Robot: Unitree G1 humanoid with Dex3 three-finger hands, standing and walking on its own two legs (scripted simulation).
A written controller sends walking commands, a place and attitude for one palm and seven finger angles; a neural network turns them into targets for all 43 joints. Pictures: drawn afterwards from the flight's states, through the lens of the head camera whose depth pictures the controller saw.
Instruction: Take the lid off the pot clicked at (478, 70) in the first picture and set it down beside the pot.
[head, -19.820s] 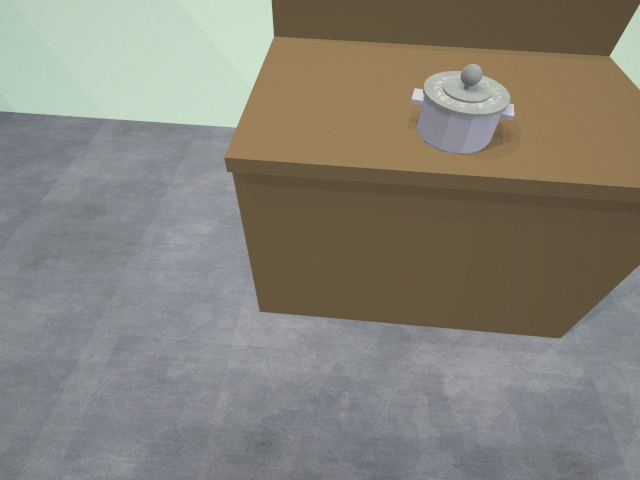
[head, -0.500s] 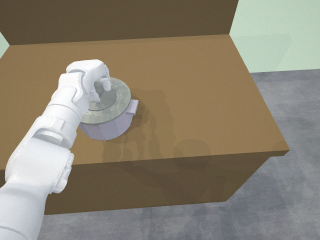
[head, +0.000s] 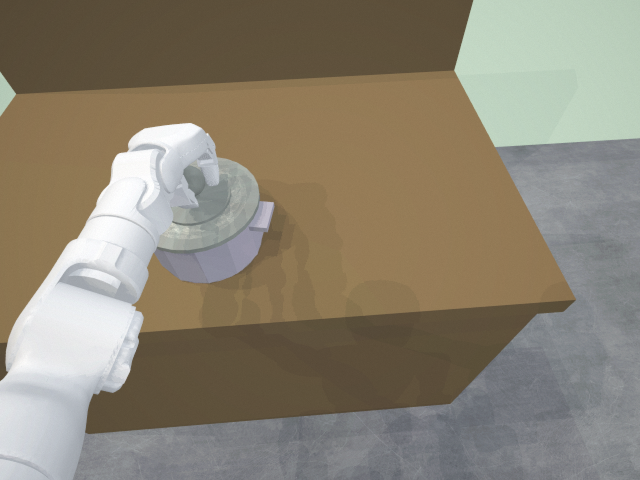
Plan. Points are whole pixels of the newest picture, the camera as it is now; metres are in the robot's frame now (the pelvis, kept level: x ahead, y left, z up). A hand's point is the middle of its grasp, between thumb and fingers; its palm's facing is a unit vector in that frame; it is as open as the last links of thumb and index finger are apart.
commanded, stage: lift the lid straight up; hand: left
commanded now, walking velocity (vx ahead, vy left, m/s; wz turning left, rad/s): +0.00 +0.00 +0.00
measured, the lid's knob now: (188, 181) +0.50 +0.17 +0.09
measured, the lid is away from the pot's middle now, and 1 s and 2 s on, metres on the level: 0.00 0.01 0.01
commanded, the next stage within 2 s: move the lid sideways beside the pot in 1.94 s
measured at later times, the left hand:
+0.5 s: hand (172, 168) +0.47 +0.17 +0.14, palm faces -0.34 -0.05 -0.94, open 6.6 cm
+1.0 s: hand (158, 139) +0.47 +0.17 +0.18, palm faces -0.31 -0.06 -0.95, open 6.6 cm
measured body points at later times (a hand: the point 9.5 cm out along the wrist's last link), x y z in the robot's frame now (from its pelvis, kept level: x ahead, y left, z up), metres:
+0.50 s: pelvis -0.01 +0.00 +0.00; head +0.04 -0.01 +0.45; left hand +0.48 +0.17 +0.19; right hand +0.07 -0.26 -0.13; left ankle -0.04 +0.07 -0.74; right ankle +0.00 -0.12 -0.74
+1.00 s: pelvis +0.00 +0.00 +0.00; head +0.03 -0.02 +0.45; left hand +0.49 +0.17 +0.23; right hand +0.08 -0.26 -0.13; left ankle -0.04 +0.07 -0.74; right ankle +0.00 -0.12 -0.74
